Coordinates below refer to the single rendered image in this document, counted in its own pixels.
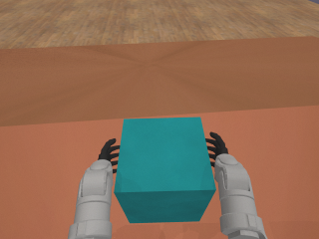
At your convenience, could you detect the left robot forearm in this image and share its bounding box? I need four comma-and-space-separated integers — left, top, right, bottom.
68, 159, 114, 239

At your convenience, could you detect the right robot forearm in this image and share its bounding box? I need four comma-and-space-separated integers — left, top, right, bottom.
214, 153, 268, 239

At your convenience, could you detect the right robot hand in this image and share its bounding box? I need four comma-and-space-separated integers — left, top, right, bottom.
205, 131, 229, 167

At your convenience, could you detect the left robot hand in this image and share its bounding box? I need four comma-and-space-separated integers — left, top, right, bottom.
98, 138, 121, 174

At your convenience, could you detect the carton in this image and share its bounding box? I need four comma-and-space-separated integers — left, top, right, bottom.
114, 117, 216, 224

